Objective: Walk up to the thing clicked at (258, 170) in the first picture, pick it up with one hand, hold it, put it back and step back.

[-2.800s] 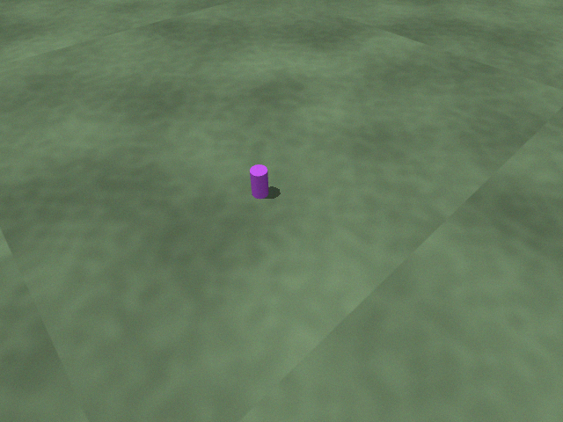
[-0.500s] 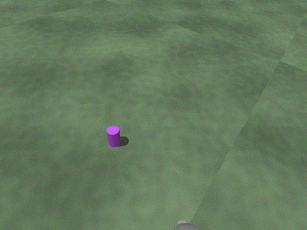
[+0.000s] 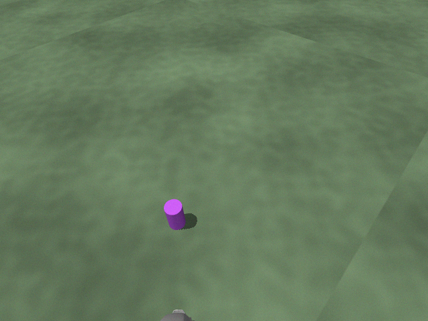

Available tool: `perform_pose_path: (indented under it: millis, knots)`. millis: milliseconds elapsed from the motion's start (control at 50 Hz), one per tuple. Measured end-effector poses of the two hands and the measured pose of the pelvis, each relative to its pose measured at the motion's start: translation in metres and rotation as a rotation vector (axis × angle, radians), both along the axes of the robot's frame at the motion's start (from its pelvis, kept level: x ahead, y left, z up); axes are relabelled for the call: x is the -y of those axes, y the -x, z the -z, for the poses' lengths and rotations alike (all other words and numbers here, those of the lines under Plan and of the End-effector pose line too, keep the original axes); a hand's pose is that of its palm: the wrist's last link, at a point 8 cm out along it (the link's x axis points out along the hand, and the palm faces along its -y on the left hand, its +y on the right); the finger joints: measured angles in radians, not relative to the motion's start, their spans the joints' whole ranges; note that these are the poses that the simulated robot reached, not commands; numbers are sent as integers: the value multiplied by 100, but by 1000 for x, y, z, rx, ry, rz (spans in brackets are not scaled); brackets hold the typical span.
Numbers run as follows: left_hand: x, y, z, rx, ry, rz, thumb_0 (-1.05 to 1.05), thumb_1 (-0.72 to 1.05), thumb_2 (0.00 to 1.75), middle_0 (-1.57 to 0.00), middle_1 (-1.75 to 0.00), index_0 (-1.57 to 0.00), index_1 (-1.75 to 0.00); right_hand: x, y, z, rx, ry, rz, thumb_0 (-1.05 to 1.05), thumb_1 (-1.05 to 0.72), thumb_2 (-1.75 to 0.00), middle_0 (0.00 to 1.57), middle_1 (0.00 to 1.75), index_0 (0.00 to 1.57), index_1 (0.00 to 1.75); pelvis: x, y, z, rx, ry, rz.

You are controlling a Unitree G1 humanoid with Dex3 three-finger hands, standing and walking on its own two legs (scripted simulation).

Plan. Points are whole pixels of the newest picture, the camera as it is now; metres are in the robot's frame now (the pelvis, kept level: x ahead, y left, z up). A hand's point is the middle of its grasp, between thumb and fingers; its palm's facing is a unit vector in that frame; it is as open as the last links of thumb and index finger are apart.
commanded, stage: walk up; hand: left
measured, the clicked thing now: (175, 214) +0.72 +0.25 -0.69
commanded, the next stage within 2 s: none
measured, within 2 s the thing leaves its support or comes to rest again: neither
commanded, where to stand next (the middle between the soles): +0.37 +0.02 m, yaw +3 degrees
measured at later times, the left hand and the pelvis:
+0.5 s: hand (97, 295) +0.21 +0.28 -0.14, palm faces -0.05 -0.91 -0.40, open 7.4 cm; pelvis +0.16 -0.01 -0.01, yaw +0 degrees
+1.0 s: hand (111, 252) +0.32 +0.29 -0.16, palm faces +0.01 -0.92 -0.39, open 7.4 cm; pelvis +0.29 +0.01 -0.02, yaw +3 degrees
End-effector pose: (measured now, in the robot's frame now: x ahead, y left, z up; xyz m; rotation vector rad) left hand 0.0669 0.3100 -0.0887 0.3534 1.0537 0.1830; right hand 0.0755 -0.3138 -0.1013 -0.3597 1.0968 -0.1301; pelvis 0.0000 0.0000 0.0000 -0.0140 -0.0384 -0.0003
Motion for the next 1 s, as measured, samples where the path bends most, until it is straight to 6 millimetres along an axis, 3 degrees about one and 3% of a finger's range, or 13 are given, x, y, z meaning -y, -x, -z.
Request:
perform_pose_path:
  millis: [80,160,260,360,480,580,660,760,900,1000]
  knots:
    - [-20,-1,17,-63,6,-42,1,90,90,-21,-30,-21,-30,-9,-48,-6,26,28,-33,1,-91,-90,20,30,20,30,-10,-33,7,1,9,-13]
    - [-36,-13,38,-129,6,-64,1,90,90,-21,-30,-21,-30,-18,-85,-6,81,63,-37,1,-91,-90,21,30,20,30,-24,-63,19,8,-10,-14]
    - [-37,-48,36,-150,16,-42,1,90,90,-21,-30,-20,-30,-23,-99,-18,88,61,3,0,-91,-90,21,30,21,30,-24,-91,10,19,-16,-7]
    - [-30,-86,25,-134,24,-16,1,90,90,-21,-30,-20,-30,-15,-103,-17,36,54,21,0,-90,-89,21,30,21,30,-19,-118,4,21,-21,-3]
    - [-15,-133,10,-101,-21,-10,1,90,90,-21,-30,-21,-30,12,-118,2,-22,23,52,1,-90,-90,21,30,21,30,1,-157,7,15,-24,-6]
    - [-4,-157,5,-47,-78,-44,1,90,90,-21,-30,-21,-30,30,-155,27,-67,15,41,1,-91,-90,21,30,20,30,19,-188,18,15,-7,-19]
    - [5,-164,-6,-58,-74,-75,1,90,90,-21,-30,-21,-30,25,-195,24,-61,-13,2,1,-91,-90,20,30,20,30,20,-207,8,14,-3,-31]
    - [1,-174,-8,-98,-68,-94,1,90,90,-21,-30,-21,-30,14,-241,14,-55,-25,-41,1,-91,-90,20,30,20,30,16,-235,1,3,-8,-43]
    - [-22,-206,25,-151,-45,-107,1,90,90,-21,-30,-21,-30,-8,-301,13,0,33,-53,1,-91,-90,20,30,20,30,-6,-271,18,2,-16,-56]
    - [-20,-242,35,-148,-20,-88,1,90,90,-21,-30,-21,-30,-19,-318,4,34,30,-36,1,-91,-90,21,30,20,30,-8,-286,15,8,-12,-49]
